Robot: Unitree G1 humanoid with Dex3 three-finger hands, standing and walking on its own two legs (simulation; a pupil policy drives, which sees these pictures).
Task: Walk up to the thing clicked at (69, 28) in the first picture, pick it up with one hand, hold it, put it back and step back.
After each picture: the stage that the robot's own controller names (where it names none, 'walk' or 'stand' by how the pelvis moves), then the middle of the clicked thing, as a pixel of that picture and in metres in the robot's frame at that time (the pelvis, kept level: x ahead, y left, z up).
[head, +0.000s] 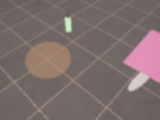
stand; (68, 22) +1.69 +0.22 -0.65
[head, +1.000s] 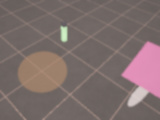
walk; (64, 31) +1.57 +0.20 -0.64
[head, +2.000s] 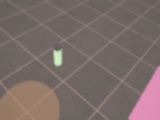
walk; (57, 55) +1.06 +0.19 -0.65
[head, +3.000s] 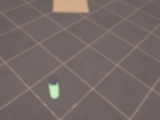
walk; (53, 87) +0.70 +0.20 -0.65
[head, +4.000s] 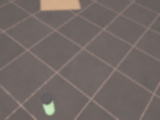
walk; (48, 104) +0.49 +0.21 -0.64
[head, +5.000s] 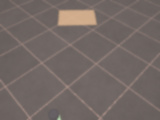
stand; out of the picture +0.44 +0.22 -0.65
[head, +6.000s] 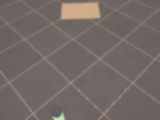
stand; (58, 116) +0.43 +0.21 -0.65
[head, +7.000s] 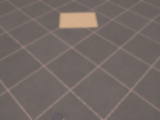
stand; out of the picture +0.43 +0.18 -0.66
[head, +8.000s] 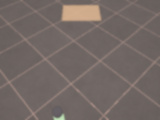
stand; (59, 117) +0.44 +0.19 -0.65
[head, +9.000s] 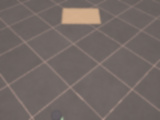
stand; out of the picture +0.42 +0.19 -0.65
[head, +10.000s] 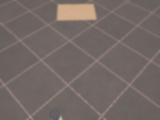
stand; out of the picture +0.41 +0.19 -0.66
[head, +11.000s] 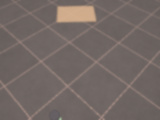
stand; out of the picture +0.41 +0.20 -0.66
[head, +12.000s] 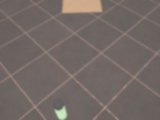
stand; (60, 109) +0.45 +0.21 -0.64
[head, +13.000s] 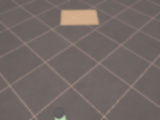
stand; (60, 118) +0.46 +0.18 -0.66
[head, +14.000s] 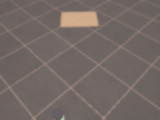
stand; out of the picture +0.46 +0.19 -0.66
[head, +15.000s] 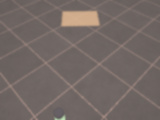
stand; (60, 119) +0.47 +0.18 -0.66
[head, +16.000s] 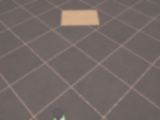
go down; (59, 119) +0.46 +0.18 -0.66
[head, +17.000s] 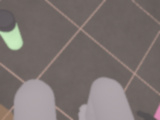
go down; (10, 33) +0.53 +0.26 -0.27
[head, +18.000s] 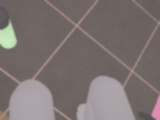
approach; (3, 30) +0.52 +0.28 -0.25
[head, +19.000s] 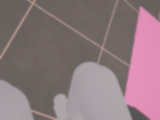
close in; out of the picture +0.50 +0.33 -0.17
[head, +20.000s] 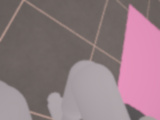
close; out of the picture +0.49 +0.33 -0.16
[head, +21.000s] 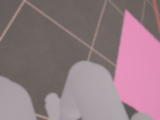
lift; out of the picture +0.44 +0.30 -0.17
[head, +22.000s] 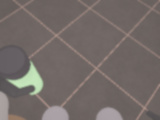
lift; (24, 75) +0.34 +0.19 +0.02
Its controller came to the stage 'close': yes
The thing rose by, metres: 0.59
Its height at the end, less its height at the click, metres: +0.59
